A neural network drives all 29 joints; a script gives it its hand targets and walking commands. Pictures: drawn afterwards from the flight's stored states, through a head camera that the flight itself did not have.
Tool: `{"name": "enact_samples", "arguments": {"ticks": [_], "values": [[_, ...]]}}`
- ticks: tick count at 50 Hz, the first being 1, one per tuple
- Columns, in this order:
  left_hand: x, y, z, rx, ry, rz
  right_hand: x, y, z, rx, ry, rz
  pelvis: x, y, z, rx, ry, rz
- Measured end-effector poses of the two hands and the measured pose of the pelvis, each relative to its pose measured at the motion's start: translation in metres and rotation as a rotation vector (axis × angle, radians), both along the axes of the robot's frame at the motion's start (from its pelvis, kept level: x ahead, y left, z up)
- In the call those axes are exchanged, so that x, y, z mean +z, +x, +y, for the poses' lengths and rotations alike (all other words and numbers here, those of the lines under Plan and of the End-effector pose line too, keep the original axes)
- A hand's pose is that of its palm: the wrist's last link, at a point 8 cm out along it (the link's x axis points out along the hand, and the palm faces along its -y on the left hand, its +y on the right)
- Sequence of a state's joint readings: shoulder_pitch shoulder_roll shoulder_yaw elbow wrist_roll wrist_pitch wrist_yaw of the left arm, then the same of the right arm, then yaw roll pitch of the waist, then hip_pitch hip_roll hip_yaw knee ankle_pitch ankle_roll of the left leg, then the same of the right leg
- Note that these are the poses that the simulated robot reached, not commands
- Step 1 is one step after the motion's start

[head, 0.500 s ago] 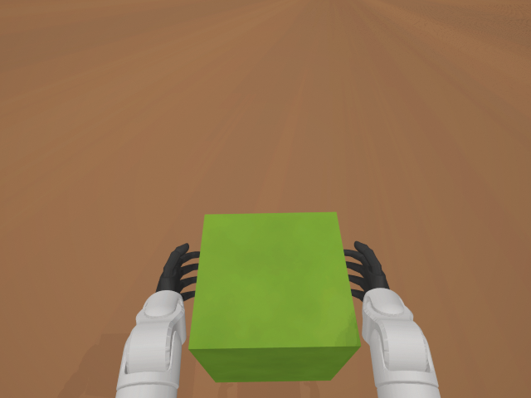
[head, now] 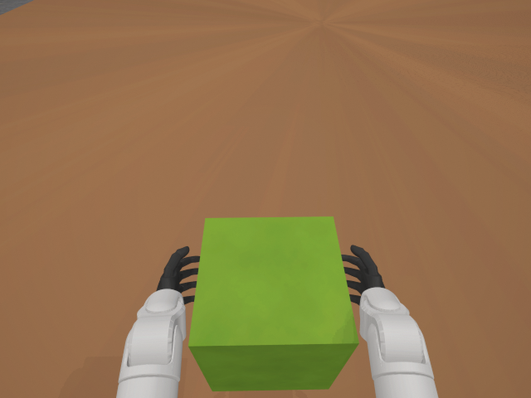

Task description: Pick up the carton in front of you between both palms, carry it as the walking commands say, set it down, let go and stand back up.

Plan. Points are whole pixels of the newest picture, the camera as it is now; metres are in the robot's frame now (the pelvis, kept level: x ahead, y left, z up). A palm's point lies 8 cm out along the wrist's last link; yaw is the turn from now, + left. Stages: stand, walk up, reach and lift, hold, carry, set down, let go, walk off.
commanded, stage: carry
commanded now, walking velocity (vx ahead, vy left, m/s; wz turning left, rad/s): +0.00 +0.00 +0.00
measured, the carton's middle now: (270, 307) +0.31 +0.00 -0.05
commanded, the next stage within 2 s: hold in 1.30 s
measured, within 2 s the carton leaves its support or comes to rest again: neither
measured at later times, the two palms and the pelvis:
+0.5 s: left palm (166, 316) +0.25 +0.15 +0.04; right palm (380, 313) +0.25 -0.15 +0.04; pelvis -0.03 +0.00 +0.00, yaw +0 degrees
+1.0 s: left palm (168, 332) +0.23 +0.14 +0.04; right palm (390, 329) +0.23 -0.16 +0.04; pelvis -0.06 -0.01 +0.00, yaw +0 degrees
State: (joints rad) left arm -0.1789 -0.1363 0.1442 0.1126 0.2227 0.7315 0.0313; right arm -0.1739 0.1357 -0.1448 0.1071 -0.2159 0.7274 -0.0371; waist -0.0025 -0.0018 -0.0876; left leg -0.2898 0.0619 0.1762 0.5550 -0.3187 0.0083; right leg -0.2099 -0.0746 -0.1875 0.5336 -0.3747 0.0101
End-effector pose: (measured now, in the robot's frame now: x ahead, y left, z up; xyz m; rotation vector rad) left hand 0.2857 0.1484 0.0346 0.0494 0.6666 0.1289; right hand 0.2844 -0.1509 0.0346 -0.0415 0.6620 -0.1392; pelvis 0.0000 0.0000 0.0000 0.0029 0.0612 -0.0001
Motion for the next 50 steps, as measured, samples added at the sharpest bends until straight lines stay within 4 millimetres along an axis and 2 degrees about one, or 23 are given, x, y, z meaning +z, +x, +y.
{"name": "enact_samples", "arguments": {"ticks": [10, 33, 50], "values": [[0.003, -0.012, 0.000, 0.002, -0.001, -0.004, 0.004, -0.011, 0.000, 0.004, -0.004, -0.004, 0.001, -0.009, -0.001, -0.001, -0.001, -0.013], [0.010, -0.046, -0.005, 0.003, 0.002, 0.001, 0.010, -0.045, -0.005, 0.005, -0.003, 0.001, 0.005, -0.044, -0.006, 0.000, -0.003, -0.032], [0.009, -0.057, -0.010, 0.001, 0.003, 0.001, 0.010, -0.057, -0.010, 0.004, -0.003, 0.001, 0.004, -0.056, -0.010, -0.001, -0.003, -0.031]]}}
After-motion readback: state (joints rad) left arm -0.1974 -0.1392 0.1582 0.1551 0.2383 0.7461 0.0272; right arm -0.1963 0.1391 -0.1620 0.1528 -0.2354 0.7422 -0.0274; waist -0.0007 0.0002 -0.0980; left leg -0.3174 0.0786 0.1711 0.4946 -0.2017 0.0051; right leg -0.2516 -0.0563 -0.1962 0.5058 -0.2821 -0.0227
